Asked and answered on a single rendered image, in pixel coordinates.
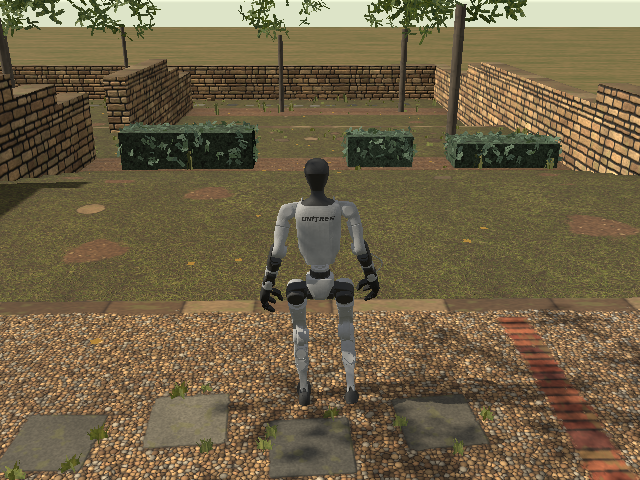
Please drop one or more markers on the robot right hand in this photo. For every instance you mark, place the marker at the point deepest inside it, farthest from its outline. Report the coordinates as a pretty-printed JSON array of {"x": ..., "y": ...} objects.
[{"x": 369, "y": 285}]

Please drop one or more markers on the robot right forearm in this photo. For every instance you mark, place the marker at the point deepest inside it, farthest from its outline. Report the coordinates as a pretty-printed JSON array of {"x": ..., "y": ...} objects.
[{"x": 367, "y": 264}]

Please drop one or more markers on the robot left thigh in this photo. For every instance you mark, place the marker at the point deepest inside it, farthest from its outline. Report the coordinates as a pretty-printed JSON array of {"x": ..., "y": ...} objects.
[{"x": 297, "y": 301}]

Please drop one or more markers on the left robot upper arm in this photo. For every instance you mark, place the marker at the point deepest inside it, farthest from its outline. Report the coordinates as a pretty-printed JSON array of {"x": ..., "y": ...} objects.
[{"x": 286, "y": 212}]

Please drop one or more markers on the robot head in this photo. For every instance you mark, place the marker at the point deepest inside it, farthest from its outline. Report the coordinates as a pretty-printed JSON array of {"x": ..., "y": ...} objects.
[{"x": 316, "y": 172}]

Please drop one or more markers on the right robot upper arm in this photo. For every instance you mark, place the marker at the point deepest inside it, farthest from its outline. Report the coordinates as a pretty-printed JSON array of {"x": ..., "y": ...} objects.
[{"x": 350, "y": 211}]

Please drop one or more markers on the robot left forearm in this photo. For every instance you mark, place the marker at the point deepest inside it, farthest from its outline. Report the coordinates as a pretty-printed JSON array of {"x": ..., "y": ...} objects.
[{"x": 271, "y": 271}]

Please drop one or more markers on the robot left hand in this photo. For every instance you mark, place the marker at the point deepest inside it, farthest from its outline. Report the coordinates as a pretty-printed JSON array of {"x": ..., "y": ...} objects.
[{"x": 265, "y": 297}]

